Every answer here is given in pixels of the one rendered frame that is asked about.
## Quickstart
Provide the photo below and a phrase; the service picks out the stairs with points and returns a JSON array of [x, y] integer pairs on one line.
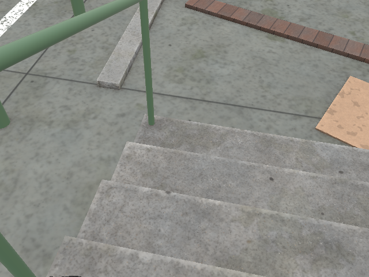
[[190, 199]]

